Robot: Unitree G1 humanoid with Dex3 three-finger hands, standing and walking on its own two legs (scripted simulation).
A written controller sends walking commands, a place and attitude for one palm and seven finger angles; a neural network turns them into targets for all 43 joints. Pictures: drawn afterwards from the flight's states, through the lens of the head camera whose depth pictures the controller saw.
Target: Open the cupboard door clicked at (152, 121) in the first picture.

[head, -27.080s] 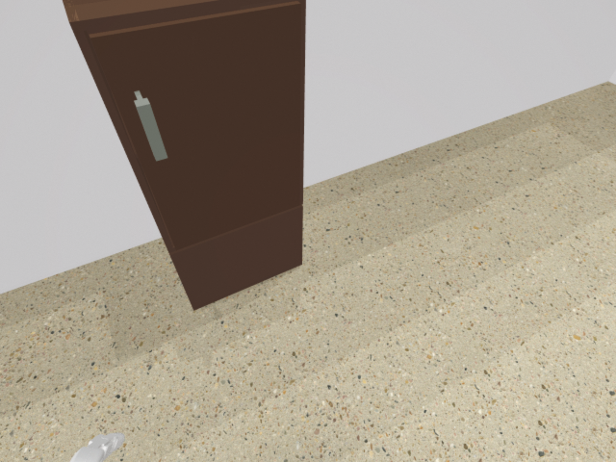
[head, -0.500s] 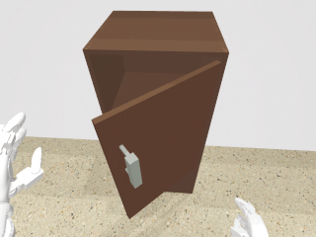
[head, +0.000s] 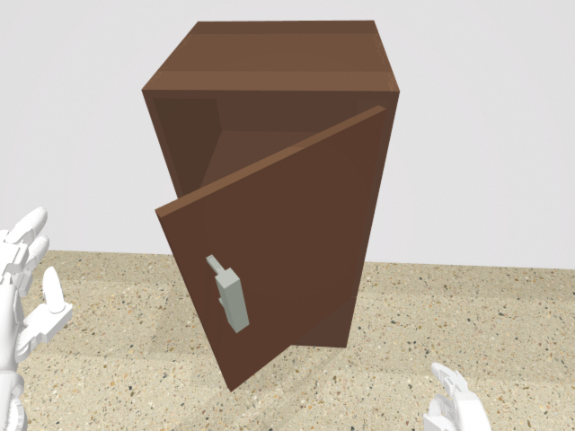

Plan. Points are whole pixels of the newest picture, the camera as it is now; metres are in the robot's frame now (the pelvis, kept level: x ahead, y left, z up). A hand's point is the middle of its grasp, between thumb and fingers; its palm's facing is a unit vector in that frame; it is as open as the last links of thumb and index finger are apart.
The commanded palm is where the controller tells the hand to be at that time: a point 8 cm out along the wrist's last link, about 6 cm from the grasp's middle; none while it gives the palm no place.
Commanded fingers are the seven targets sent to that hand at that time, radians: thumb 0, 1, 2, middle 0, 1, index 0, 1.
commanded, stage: step back with the hand held close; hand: left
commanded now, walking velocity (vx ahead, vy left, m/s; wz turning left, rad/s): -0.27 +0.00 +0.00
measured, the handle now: (226, 292) +0.31 +0.14 +0.02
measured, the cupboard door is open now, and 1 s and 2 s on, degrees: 42 42 42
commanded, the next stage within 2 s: stop stepping back and stand still in 0.94 s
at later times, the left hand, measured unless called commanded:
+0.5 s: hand (0, 355) +0.14 +0.30 +0.15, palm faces +0.36 -0.79 -0.50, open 7.4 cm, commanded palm +0.08 +0.34 +0.17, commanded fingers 0.00 0.90 0.90 -0.20 -0.30 -0.20 -0.30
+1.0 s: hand out of the picture +0.03 +0.34 +0.16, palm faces +0.48 -0.77 -0.43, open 7.4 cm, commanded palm -0.04 +0.36 +0.17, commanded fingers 0.00 0.90 0.90 -0.20 -0.30 -0.20 -0.30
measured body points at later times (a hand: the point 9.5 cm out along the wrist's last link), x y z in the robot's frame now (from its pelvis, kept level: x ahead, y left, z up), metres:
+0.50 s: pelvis -0.07 +0.04 -0.01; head -0.06 +0.05 +0.44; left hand +0.11 +0.34 +0.18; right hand +0.10 -0.21 -0.08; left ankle +0.01 +0.12 -0.74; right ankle -0.03 -0.09 -0.74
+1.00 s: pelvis -0.17 +0.06 -0.02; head -0.15 +0.10 +0.43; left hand +0.00 +0.38 +0.19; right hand +0.01 -0.17 -0.08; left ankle -0.03 +0.13 -0.74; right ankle -0.23 -0.09 -0.67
